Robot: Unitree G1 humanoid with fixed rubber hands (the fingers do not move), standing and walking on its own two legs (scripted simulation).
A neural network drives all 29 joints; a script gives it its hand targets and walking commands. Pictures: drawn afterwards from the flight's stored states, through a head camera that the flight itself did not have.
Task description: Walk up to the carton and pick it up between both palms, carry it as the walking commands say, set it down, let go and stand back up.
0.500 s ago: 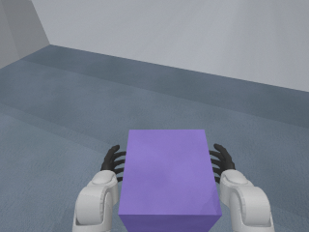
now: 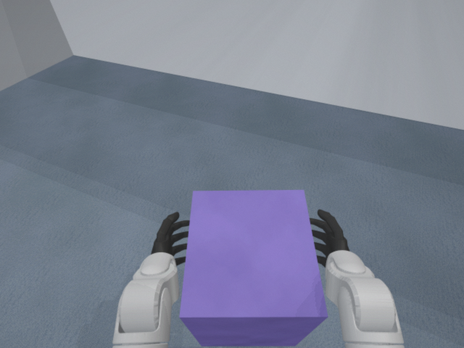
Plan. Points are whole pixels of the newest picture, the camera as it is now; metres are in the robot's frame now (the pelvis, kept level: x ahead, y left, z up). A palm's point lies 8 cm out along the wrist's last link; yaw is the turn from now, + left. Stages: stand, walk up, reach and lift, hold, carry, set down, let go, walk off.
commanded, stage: carry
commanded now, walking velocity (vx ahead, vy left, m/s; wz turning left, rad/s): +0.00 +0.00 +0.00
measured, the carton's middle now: (248, 274) +0.28 +0.00 -0.02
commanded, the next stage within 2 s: none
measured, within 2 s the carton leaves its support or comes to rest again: neither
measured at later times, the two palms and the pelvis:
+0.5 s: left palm (153, 264) +0.26 +0.15 +0.07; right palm (330, 260) +0.26 -0.12 +0.07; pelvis -0.01 +0.01 +0.00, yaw +0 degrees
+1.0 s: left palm (151, 275) +0.23 +0.14 +0.09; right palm (344, 277) +0.22 -0.13 +0.09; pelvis -0.02 +0.01 +0.00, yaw -2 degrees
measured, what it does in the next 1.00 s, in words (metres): stands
